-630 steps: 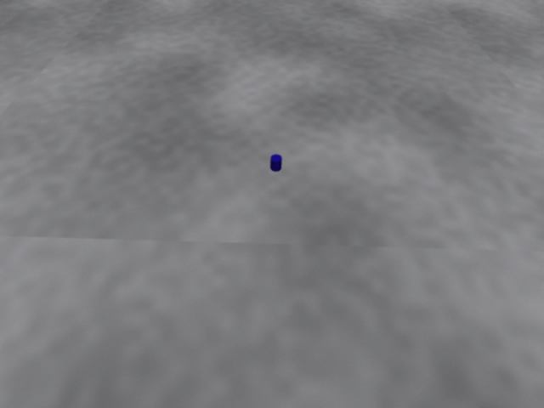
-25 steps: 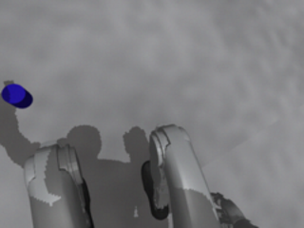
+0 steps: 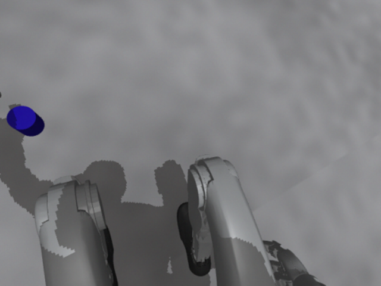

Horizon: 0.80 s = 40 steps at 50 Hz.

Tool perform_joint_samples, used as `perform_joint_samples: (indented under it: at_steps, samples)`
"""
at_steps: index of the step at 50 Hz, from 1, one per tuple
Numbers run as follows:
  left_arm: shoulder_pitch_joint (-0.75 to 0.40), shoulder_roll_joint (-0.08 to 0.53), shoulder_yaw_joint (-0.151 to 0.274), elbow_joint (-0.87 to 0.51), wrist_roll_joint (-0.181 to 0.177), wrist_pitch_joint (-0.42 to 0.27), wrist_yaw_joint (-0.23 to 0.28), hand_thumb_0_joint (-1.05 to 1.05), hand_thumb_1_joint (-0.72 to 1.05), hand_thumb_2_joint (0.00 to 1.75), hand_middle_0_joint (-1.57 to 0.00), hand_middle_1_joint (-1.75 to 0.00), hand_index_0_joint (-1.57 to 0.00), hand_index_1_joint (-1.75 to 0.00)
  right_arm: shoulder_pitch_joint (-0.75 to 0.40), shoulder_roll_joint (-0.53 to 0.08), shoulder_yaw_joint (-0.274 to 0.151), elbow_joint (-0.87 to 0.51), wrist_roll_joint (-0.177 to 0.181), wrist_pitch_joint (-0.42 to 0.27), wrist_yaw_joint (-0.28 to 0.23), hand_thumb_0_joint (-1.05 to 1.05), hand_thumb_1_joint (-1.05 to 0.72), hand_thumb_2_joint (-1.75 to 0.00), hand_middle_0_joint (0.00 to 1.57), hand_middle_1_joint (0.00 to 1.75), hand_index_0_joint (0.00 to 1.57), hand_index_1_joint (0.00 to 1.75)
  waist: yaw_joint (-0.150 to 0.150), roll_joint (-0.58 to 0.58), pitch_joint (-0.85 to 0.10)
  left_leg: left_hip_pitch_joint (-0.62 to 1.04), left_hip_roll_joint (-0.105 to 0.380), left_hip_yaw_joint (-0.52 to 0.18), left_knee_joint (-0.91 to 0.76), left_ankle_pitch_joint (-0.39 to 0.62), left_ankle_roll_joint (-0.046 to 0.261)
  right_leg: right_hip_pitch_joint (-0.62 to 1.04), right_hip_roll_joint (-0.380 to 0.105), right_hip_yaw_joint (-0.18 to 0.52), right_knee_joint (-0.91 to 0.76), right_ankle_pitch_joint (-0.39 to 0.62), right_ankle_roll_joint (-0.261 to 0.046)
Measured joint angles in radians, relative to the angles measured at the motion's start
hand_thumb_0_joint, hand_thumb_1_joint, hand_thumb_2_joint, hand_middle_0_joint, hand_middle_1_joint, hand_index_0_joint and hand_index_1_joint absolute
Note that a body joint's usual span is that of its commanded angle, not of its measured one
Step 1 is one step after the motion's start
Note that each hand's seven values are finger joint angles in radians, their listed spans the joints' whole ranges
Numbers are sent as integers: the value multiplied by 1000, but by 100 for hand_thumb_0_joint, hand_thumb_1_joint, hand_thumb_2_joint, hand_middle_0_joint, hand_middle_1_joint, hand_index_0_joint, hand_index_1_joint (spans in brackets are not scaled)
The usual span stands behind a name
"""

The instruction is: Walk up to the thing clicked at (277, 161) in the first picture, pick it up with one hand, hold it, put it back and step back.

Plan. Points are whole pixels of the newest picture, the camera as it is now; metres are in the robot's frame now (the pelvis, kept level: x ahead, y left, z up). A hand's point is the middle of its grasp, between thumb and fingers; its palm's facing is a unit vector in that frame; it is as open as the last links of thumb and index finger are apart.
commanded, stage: rise first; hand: left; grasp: from above
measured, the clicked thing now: (26, 121) +0.48 +0.31 -0.29
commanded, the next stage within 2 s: approach in 0.06 s
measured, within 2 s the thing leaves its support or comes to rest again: neither
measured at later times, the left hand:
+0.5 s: hand (19, 107) +0.48 +0.29 -0.18, palm faces -0.40 -0.07 -0.92, open 13.6 cm
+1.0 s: hand out of the picture +0.45 +0.32 -0.18, palm faces -0.49 -0.09 -0.87, open 14.0 cm
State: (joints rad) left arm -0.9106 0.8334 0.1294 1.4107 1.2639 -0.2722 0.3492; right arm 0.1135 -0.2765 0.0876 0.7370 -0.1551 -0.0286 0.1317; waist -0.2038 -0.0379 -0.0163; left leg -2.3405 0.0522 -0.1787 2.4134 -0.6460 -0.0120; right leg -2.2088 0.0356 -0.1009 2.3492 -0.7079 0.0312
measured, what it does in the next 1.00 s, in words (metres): stands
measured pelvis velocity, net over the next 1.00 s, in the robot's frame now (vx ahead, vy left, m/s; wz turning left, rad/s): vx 0.00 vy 0.00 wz -0.01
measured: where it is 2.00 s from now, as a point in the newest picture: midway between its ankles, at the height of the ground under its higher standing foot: (152, 261)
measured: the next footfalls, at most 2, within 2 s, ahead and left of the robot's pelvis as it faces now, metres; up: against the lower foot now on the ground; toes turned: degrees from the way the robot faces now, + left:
none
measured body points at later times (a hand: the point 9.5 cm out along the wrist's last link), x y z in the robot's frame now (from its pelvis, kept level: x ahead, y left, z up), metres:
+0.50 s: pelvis +0.00 +0.00 -0.01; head +0.25 +0.08 +0.36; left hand +0.50 +0.29 -0.13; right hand +0.06 -0.27 -0.10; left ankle +0.08 +0.14 -0.29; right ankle +0.10 -0.12 -0.29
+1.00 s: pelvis +0.00 +0.00 +0.00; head +0.25 +0.08 +0.36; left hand +0.47 +0.32 -0.13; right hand +0.07 -0.27 -0.11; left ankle +0.08 +0.14 -0.29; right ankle +0.10 -0.12 -0.29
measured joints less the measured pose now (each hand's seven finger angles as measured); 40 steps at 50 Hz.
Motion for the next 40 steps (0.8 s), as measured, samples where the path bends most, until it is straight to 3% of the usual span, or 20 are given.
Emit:
perform_joint_samples:
  at_steps: [10, 17, 21, 24, 28, 34, 40]
  samples:
    - [-10, 3, -4, 27, 7, 1, 22, 0, -36, 87, -25, -90, -25, -91, -3, 5, 6, 7, -4, -7, -1, 0, -91, -90, 20, 30, 20, 30, -4, 0, 1, -6, -1, 2, 1, 6, -1, -9, 0, 2, 4, 6, 0]
    - [-59, -4, -63, 69, 2, 9, 32, 0, -40, 89, -21, -92, -21, -93, -5, 6, 20, 12, -14, -30, -2, 0, -90, -89, 20, 30, 20, 30, -19, -11, 13, -15, 1, 0, 4, 12, -4, -23, 2, 2, 9, 14, -1]
    - [-109, -21, -84, 94, 12, 13, 61, 0, -42, 91, -18, -95, -19, -95, 0, 7, 32, 14, -23, -44, -4, 0, -90, -89, 20, 30, 20, 30, -43, -21, 18, -23, 1, -5, 11, 11, -9, -33, 4, -2, 15, 16, -5]
    - [-137, -27, -69, 113, 33, 28, 97, 0, -44, 93, -16, -96, -17, -96, 7, 4, 43, 5, -28, -52, -5, 0, -90, -89, 20, 30, 20, 30, -70, -20, 20, -31, 3, -12, 18, 7, -12, -41, 7, -8, 18, 17, -7]
    - [-154, -28, -19, 128, 42, 78, 137, 0, -45, 93, -15, -98, -16, -97, 21, -5, 54, -15, -33, -54, -1, 0, -90, -89, 20, 30, 20, 30, -101, -4, 27, -35, 7, -17, 24, 0, -13, -49, 13, -11, 21, 16, -7]
    - [-133, -27, 14, 117, -18, 164, 118, 0, -46, 95, -14, -98, -15, -98, 38, -17, 64, -30, -17, -41, 12, 0, -90, -89, 20, 30, 20, 30, -104, 26, 34, -27, 23, -13, 22, -11, -8, -54, 26, -6, 16, 19, -2]
    - [-72, -20, -8, 77, -93, 175, -5, 0, -48, 95, -12, -101, -13, -100, 39, -9, 53, -27, 2, -29, 18, 0, -90, -89, 20, 30, 20, 30, -71, 35, 39, -10, 25, -2, 12, -12, -3, -39, 25, 3, 11, 17, -1]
